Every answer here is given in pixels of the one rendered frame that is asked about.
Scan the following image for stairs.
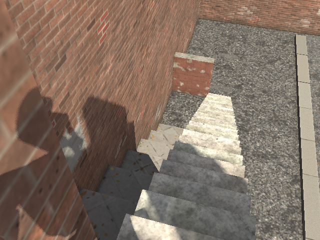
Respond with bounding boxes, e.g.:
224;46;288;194
116;93;256;240

